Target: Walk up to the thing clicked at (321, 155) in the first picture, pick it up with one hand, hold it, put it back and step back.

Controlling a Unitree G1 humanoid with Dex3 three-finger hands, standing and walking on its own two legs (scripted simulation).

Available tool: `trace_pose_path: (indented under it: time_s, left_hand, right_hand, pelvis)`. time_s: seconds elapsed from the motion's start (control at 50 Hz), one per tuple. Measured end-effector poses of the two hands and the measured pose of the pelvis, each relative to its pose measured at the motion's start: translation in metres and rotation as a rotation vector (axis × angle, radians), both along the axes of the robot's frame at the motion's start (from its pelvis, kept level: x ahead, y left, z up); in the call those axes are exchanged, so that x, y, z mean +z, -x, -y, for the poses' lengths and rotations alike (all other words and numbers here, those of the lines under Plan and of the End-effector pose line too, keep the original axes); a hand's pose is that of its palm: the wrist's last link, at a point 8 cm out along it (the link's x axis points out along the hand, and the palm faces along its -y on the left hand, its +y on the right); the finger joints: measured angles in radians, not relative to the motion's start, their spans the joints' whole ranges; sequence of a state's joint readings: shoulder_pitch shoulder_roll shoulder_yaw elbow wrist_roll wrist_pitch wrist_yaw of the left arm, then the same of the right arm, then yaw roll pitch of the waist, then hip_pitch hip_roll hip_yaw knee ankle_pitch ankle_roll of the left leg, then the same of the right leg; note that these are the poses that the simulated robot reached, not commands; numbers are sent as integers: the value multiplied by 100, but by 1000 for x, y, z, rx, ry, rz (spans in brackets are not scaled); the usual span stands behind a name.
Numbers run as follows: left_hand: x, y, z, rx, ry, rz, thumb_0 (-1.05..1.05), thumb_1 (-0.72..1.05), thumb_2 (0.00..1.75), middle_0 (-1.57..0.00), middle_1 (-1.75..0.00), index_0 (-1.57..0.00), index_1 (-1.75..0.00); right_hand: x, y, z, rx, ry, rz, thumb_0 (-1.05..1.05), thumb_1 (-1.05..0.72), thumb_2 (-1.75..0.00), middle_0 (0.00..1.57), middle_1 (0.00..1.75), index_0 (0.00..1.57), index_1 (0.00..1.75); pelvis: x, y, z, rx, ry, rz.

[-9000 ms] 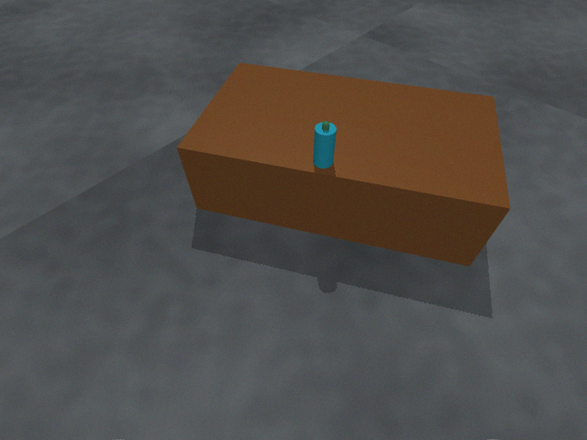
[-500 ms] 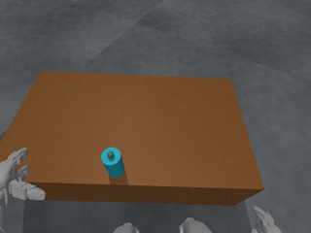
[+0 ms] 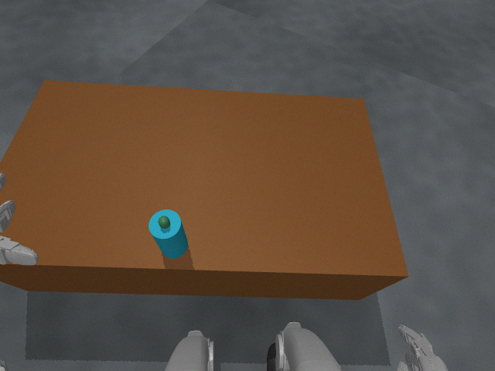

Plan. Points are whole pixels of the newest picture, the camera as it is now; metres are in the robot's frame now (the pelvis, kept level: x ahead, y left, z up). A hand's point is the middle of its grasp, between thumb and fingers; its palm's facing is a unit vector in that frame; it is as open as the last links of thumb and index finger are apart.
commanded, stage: go down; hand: left
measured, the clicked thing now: (169, 233) +0.42 +0.18 -0.26
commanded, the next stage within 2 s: none
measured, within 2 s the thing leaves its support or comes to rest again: neither
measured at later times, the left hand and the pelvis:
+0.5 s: hand (10, 208) +0.36 +0.37 +0.01, palm faces +0.16 -0.98 -0.13, open 17.4 cm; pelvis +0.00 +0.01 -0.01, yaw +0 degrees
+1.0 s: hand (8, 200) +0.38 +0.38 +0.01, palm faces +0.16 -0.98 -0.11, open 17.3 cm; pelvis +0.00 +0.01 -0.01, yaw -1 degrees
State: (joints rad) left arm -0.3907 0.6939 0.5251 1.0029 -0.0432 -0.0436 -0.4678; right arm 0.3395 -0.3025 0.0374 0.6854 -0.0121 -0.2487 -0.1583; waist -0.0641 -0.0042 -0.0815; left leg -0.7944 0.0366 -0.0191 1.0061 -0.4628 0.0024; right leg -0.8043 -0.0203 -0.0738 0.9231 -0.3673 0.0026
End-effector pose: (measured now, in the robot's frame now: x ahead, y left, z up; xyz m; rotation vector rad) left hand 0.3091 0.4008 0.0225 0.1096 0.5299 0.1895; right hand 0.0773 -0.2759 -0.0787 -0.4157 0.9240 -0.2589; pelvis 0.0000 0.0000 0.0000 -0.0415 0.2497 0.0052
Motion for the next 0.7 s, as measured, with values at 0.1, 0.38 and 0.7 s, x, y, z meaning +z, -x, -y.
trace_pose_path:
  time_s: [0.1,0.38,0.7]
  left_hand:
    - [0,-7,-5,11,-4,45,-1,-52,3,-8,-3,-6,-4]
    - [7,-20,-16,-3,4,78,-1,-50,3,-8,-2,-6,-3]
    - [6,-33,-24,-3,9,120,-1,-51,3,-8,-2,-6,-3]
  right_hand:
    - [-2,9,2,-5,14,-47,1,-88,-90,20,30,20,30]
    - [-3,11,-2,-16,27,-63,1,-89,-90,20,30,20,30]
    - [-7,9,-12,-4,27,-94,1,-89,-90,20,30,20,30]
  pelvis:
    - [-3,1,2,0,-1,-11]
    - [-4,-1,-4,-3,11,-31]
    - [-8,-3,-11,-3,20,-50]
